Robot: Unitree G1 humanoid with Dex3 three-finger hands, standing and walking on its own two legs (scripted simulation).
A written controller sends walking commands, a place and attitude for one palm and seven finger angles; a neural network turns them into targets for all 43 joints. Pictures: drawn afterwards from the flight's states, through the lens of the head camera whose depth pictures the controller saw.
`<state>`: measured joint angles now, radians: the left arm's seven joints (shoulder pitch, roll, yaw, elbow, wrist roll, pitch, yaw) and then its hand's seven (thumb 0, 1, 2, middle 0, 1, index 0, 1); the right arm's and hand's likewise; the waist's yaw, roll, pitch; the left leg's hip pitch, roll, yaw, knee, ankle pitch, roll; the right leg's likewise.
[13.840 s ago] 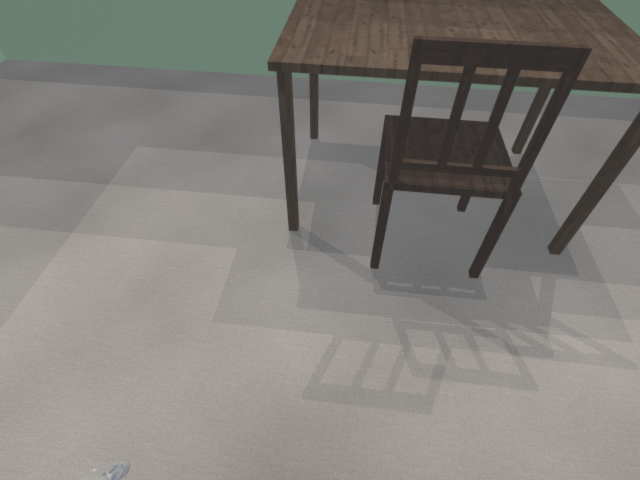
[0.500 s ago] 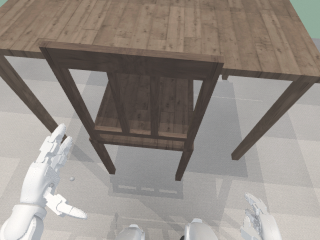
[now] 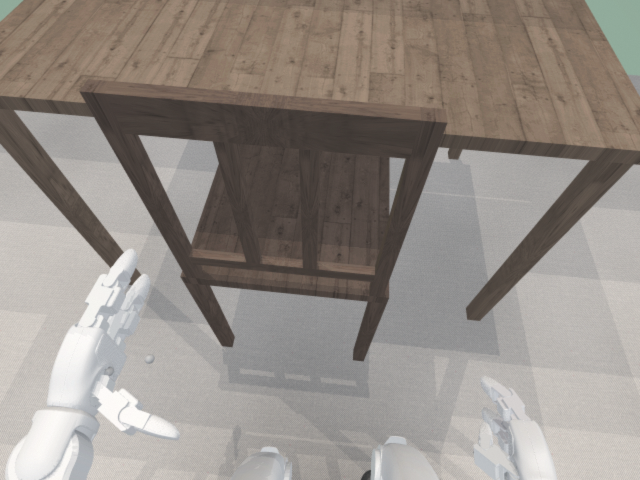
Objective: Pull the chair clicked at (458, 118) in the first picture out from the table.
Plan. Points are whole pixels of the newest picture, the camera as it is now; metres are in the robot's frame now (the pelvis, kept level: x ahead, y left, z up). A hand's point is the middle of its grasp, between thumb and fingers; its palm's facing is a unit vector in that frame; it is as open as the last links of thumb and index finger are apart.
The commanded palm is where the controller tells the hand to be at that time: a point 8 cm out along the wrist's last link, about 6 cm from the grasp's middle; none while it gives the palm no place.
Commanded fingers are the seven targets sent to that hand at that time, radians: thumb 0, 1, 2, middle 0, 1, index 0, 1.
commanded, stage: aim the fingers beside a spindle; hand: left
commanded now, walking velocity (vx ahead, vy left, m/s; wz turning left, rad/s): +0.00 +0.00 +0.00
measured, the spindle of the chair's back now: (242, 210) +0.49 +0.15 -0.02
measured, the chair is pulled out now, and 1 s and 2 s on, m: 0.00 0.00 0.00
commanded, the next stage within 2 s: push the fingers through the gap in 1.92 s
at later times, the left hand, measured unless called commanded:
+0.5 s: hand (192, 332) +0.28 +0.17 +0.02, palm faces -0.07 -1.00 -0.05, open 17.0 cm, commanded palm +0.27 +0.22 +0.02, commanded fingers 0.00 -0.50 0.30 -0.06 -0.08 -0.06 -0.08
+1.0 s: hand (217, 312) +0.31 +0.15 +0.00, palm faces -0.07 -1.00 -0.04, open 17.0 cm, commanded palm +0.30 +0.20 +0.00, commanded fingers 0.00 -0.50 0.30 -0.06 -0.08 -0.06 -0.08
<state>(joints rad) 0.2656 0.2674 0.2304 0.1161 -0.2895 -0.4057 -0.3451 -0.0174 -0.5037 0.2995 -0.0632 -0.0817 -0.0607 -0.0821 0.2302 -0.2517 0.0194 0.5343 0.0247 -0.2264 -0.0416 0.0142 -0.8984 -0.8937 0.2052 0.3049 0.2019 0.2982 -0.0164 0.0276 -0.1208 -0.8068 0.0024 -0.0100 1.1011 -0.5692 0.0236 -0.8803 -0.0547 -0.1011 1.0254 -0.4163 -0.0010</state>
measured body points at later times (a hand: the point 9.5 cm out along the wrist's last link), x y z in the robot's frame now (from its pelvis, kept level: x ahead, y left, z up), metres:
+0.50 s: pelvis +0.00 +0.00 -0.01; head +0.09 +0.00 +0.43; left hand +0.28 +0.22 +0.03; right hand +0.16 -0.25 -0.10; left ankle -0.02 +0.10 -0.66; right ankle +0.04 -0.13 -0.66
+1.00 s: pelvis -0.01 -0.01 -0.02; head +0.10 -0.01 +0.41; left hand +0.31 +0.20 +0.01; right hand +0.15 -0.26 -0.12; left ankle -0.02 +0.10 -0.66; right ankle +0.04 -0.13 -0.66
